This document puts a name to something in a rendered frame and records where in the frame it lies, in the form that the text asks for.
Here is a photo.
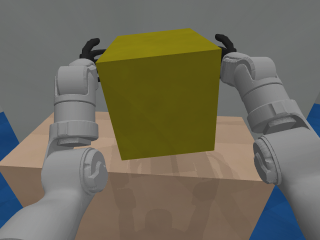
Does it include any pedestal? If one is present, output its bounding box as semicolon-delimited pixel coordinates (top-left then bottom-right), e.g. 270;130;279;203
0;111;275;240

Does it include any robot left upper arm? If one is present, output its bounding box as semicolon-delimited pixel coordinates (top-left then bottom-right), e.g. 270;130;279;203
0;147;108;240

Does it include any robot right upper arm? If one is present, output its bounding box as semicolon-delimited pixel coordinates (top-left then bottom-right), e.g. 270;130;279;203
253;127;320;240

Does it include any robot right forearm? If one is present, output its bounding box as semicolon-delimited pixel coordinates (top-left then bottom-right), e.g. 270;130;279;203
220;52;320;141

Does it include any carton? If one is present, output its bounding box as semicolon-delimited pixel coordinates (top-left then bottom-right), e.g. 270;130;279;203
95;28;222;161

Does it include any robot left hand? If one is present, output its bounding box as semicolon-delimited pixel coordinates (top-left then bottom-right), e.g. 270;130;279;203
79;38;106;82

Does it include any robot left forearm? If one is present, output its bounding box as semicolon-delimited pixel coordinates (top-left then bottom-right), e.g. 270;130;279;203
41;58;99;188

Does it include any robot right hand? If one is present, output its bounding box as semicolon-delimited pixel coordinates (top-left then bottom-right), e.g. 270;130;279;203
215;34;237;78

